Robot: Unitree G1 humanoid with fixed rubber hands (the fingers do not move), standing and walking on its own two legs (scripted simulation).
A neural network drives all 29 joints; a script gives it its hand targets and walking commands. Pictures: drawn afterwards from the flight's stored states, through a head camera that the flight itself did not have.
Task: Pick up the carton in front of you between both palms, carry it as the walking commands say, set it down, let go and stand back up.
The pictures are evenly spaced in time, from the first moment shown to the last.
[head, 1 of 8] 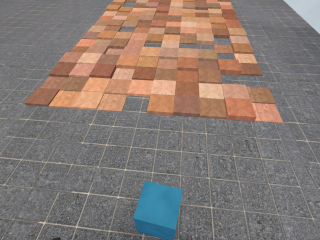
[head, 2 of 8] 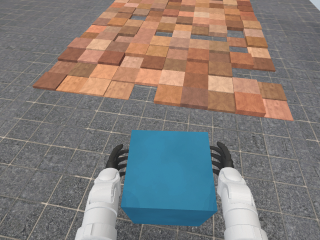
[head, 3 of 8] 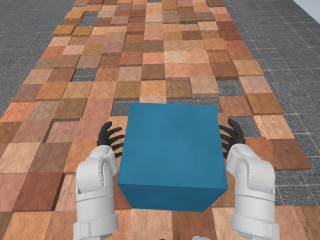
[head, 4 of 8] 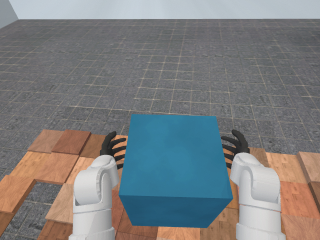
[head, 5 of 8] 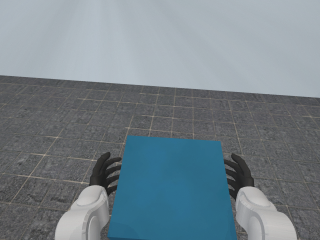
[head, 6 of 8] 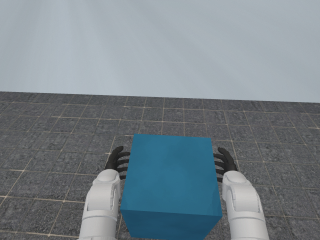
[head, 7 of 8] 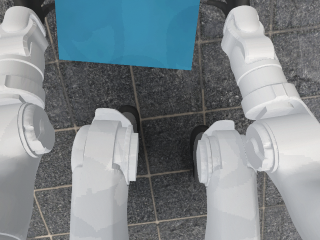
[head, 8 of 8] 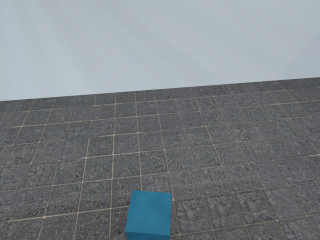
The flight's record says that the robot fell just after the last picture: no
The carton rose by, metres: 0.77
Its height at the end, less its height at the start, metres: +0.00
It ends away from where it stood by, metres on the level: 6.57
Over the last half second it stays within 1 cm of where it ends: yes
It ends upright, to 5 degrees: yes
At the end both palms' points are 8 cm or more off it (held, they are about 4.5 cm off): yes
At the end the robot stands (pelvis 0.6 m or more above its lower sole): yes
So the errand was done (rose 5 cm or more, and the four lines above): yes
